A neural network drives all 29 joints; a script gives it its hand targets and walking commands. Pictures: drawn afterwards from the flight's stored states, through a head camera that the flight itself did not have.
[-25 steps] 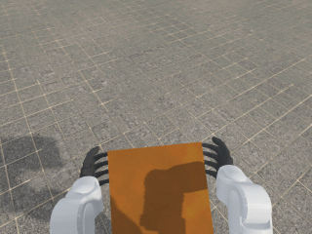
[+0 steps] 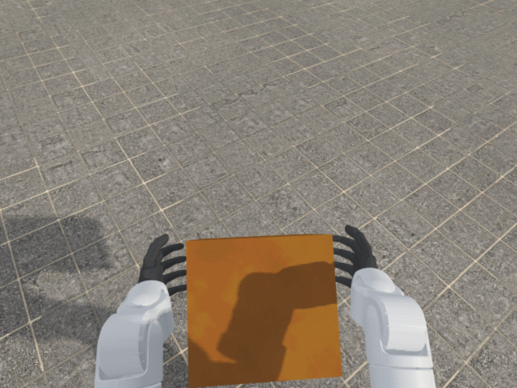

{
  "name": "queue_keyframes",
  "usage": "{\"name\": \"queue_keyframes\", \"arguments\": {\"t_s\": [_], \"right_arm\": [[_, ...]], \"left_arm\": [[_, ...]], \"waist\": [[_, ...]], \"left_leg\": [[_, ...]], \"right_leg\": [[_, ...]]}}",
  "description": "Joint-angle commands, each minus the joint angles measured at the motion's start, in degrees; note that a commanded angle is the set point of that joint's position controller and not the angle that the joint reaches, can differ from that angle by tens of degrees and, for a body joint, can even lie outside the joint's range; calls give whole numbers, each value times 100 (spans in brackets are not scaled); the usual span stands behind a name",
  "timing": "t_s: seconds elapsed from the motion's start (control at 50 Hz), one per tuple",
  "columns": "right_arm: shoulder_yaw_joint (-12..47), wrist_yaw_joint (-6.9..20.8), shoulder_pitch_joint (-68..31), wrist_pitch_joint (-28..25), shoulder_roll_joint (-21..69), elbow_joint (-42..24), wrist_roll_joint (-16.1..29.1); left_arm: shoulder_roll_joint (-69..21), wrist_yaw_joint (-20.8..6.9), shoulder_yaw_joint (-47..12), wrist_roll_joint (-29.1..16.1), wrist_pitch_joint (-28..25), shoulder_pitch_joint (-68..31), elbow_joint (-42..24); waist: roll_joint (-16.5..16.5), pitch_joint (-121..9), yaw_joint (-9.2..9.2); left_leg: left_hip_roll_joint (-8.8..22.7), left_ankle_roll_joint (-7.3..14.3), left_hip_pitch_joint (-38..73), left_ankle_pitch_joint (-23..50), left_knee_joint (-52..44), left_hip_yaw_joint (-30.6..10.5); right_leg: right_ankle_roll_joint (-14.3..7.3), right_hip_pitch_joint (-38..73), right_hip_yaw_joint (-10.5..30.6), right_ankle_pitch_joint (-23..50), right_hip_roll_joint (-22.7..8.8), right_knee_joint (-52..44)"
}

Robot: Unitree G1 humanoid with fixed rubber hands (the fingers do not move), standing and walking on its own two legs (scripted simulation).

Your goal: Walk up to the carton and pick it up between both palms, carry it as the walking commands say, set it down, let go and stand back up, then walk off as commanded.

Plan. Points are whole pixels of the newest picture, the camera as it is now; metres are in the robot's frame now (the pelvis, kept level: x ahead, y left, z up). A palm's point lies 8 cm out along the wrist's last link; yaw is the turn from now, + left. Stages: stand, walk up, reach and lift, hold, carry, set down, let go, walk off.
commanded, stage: carry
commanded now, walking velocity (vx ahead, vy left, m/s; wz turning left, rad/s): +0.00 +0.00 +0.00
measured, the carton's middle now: (258, 294) +0.29 +0.02 -0.06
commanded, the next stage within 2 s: none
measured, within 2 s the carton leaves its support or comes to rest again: neither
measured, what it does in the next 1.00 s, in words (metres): walks ahead: right foot, then left foot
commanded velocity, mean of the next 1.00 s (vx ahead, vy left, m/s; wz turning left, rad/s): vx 0.00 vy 0.00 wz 0.00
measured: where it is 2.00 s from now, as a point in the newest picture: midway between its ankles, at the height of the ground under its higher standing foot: (244, 155)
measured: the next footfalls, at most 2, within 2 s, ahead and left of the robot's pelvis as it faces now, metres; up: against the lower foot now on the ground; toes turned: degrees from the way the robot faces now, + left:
right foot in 0.18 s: +0.21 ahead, -0.05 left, +0.00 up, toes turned -4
left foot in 0.44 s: +0.40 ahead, +0.15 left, +0.00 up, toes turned +3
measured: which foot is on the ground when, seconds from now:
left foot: down 0.00-0.18, up 0.20-0.42, down 0.44-0.70, up 0.72-0.82, down 0.84-1.00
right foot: up 0.00-0.16, down 0.18-0.46, up 0.48-0.64, down 0.66-0.88, up 0.90-1.00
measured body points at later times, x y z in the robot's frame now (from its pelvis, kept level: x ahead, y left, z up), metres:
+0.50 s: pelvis +0.34 +0.05 +0.01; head +0.35 +0.06 +0.46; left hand +0.60 +0.22 +0.05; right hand +0.64 -0.08 +0.06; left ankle +0.36 +0.15 -0.70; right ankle +0.19 -0.05 -0.67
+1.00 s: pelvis +0.61 +0.07 -0.01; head +0.61 +0.06 +0.44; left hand +0.86 +0.23 -0.01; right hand +0.90 -0.07 +0.01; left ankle +0.46 +0.15 -0.70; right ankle +0.51 -0.02 -0.66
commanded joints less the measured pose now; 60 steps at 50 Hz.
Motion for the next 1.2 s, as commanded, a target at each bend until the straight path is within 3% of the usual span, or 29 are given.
{"name": "queue_keyframes", "arguments": {"t_s": [0.0, 0.06, 0.1, 0.14, 0.16, 0.18, 0.2, 0.22, 0.3, 0.36, 0.4, 0.44, 0.48, 0.5, 0.56, 0.58, 0.6, 0.64, 0.68, 0.76, 0.8, 0.82, 0.84, 0.86, 0.96, 1.0, 1.02, 1.04, 1.18], "right_arm": [[3579, 1227, -2359, -645, 5297, -2826, 2330], [3986, 1104, -2313, -386, 5219, -3421, 2253], [4203, 1024, -2257, -74, 5226, -3494, 2310], [4057, 1111, -2247, -4, 4535, -3374, 2167], [3715, 1164, -1773, 112, 4316, -2320, 1947], [3527, 1287, -2331, -85, 4206, -1891, 1917], [4318, 1325, -2239, 55, 5113, -3331, 2468], [2850, 1388, -2041, -149, 3773, -1320, 1574], [3601, 1365, -2339, -324, 4954, -2402, 2193], [3088, 1295, -1888, -265, 4508, -1297, 1556], [2690, 1364, -1323, -517, 4375, -524, 1246], [3019, 1350, -1598, -590, 4627, -1475, 1524], [2679, 1468, -1823, -646, 4493, -581, 1066], [2291, 1462, -1828, -764, 4151, 140, 866], [3634, 1391, -2623, -813, 5181, -2333, 1865], [3431, 1404, -2725, -755, 4942, -1618, 1464], [3523, 1378, -2477, -682, 5152, -1712, 1646], [3896, 1410, -2416, -498, 5082, -2232, 1913], [3303, 1436, -2528, -519, 4593, -927, 1292], [3436, 1693, -2732, -966, 4689, -763, 1494], [3146, 1789, -2427, -1087, 4587, -81, 1193], [3103, 1823, -2312, -1236, 4540, -127, 1258], [2931, 1793, -2139, -1299, 4443, 3, 1214], [2390, 1790, -1520, -1347, 4423, 792, 854], [2964, 1771, -2248, -1685, 4713, 185, 1018], [3130, 1760, -1817, -1701, 4607, 288, 901], [3422, 1730, -2319, -1785, 4593, -310, 1128], [3563, 1801, -2709, -1790, 4489, 44, 1189], [3509, 1669, -2303, -2093, 4623, -862, 1283]], "left_arm": [[-5101, -1343, -3996, -2220, -797, -3462, -2735], [-5303, -1283, -3783, -1953, -537, -2442, -2205], [-5241, -1195, -3771, -1898, -310, -2272, -2358], [-4941, -1206, -3335, -1431, -261, -1413, -1491], [-4631, -1144, -3063, -1043, -250, -1021, -861], [-4470, -1165, -2878, -797, -422, -1410, -516], [-5319, -1160, -3937, -1550, -384, -2148, -2526], [-3988, -1226, -2444, -547, -514, -1734, -516], [-4988, -1252, -3617, -1554, -648, -2782, -2120], [-4540, -1291, -3369, -1253, -563, -2589, -1186], [-4181, -1400, -3368, -1287, -828, -3010, -1049], [-4734, -1482, -3889, -1627, -710, -2968, -1475], [-4653, -1688, -3543, -1285, -782, -3127, -269], [-4200, -1686, -3097, -1041, -927, -3229, 236], [-5187, -1655, -3982, -1785, -926, -3267, -1651], [-5160, -1738, -3695, -1473, -818, -2923, -421], [-5147, -1623, -3734, -1569, -862, -3066, -1096], [-5189, -1604, -3626, -1447, -725, -2299, -890], [-4526, -1644, -2854, -845, -859, -2301, 354], [-4497, -1678, -2718, -671, -1321, -2330, 75], [-4359, -1717, -2729, -542, -1468, -2432, 504], [-4304, -1749, -2833, -662, -1582, -2533, 238], [-4376, -1755, -2975, -655, -1554, -2468, 501], [-4040, -1821, -3083, -682, -1670, -3143, 259], [-4281, -1919, -3525, -1160, -2056, -3767, -555], [-4289, -1924, -3348, -1029, -2086, -3205, -125], [-4107, -1895, -3247, -1253, -2217, -3289, -473], [-4048, -1866, -3092, -926, -2263, -3184, 29], [-4317, -1821, -3802, -1242, -2260, -3006, -823]], "waist": [[1339, -2517, -473], [189, -2866, -479], [316, -3225, -316], [-365, -4001, 9], [-1311, -4273, 207], [-1336, -4078, 94], [-1032, -3345, 62], [-370, -3017, 48], [-154, -2246, 11], [-428, -2322, -53], [6, -3223, -282], [2050, -3303, -331], [1701, -2610, -359], [1358, -2385, -364], [1233, -2375, -337], [970, -2486, -254], [975, -3104, -143], [-934, -3650, -177], [-2228, -3331, -137], [-1110, -2047, 63], [-306, -2233, -228], [499, -2886, -368], [2245, -2771, -440], [2871, -2328, -438], [1128, -1144, -255], [-204, -2688, -31], [-1660, -3324, -49], [-2264, -2917, -75], [34, -2023, 50]], "left_leg": [[1582, 704, 5274, 10662, -1565, -2585], [1550, 461, 4464, 9747, -1610, -2012], [1087, 178, 3038, 9545, -1216, -1051], [463, -624, 1212, 6339, 594, -246], [-232, -944, -439, 1857, 2324, -364], [-509, -1033, -1130, -903, 2861, -761], [-339, -905, -1743, -1010, 2795, -1038], [-162, -776, -2274, -925, 2690, -1195], [252, -459, -2630, -863, 739, -1027], [-217, -436, -183, 1363, -1416, 27], [424, -222, 2135, 5076, -2070, -565], [1892, 1095, 3374, 11011, -1598, -2670], [2024, 1275, 3657, 10592, -1544, -2735], [2016, 1088, 3035, 9550, -1709, -2562], [1698, 818, 3224, 8746, -1594, -2007], [1601, 613, 2565, 7759, -1505, -1529], [1338, 424, 2455, 7377, -1121, -1203], [527, -243, 711, 3548, -221, -458], [106, -496, -827, -174, 205, -217], [-279, -517, -2022, -458, -274, 358], [-227, -366, 636, 1576, -1735, 393], [389, -181, 2697, 5877, -1781, -166], [1486, 710, 4440, 11115, -1386, -1599], [1957, 1300, 4263, 12234, -1397, -2551], [1289, 200, 3292, 9981, -1051, -1291], [952, -260, 1814, 7738, 1217, -197], [141, -651, -53, 2397, 2485, -41], [-285, -649, -807, -395, 3002, -423], [-60, -175, -3023, -384, 1214, -31]], "right_leg": [[-15, -3681, -336, -268, 61, -503], [31, -2431, -788, 1079, 85, -2275], [-82, -139, -1141, 2785, 394, -3933], [-859, 2754, -47, 7887, -836, -3805], [-1920, 4166, 1433, 11721, -2108, -3391], [-2293, 4500, 1918, 12628, -2614, -3409], [-2188, 4178, 2126, 11961, -2508, -3567], [-1994, 4322, 2071, 11302, -2571, -3662], [-1211, 3742, 1165, 9823, -1971, -3440], [-694, 1916, -280, 8014, -1097, -3677], [-382, 1220, -559, 6311, -873, -2293], [18, -427, -306, 372, 268, -764], [-14, -1725, -178, -170, 187, -340], [-110, -1508, 68, -117, -43, -919], [-140, -1501, -97, 536, -330, -2649], [-126, -494, -185, 1239, -460, -3859], [-91, 510, -183, 2665, -467, -4787], [-547, 2780, 603, 9464, -1397, -3402], [-908, 3965, 932, 12248, -2149, -3167], [-663, 4163, 626, 12018, -1534, -3032], [-490, 2063, -148, 11035, -1150, -2019], [-218, 774, -575, 8795, -878, -865], [-46, -1652, -974, 2593, 44, 587], [7, -2345, -425, -97, 288, 612], [-388, -2096, -923, 355, -67, -2577], [-510, 1221, -434, 5848, -387, -4223], [-1174, 3282, 1098, 11292, -1560, -3588], [-1651, 3419, 1785, 13233, -2082, -3419], [-758, 4373, 701, 10347, -1328, -3200]]}}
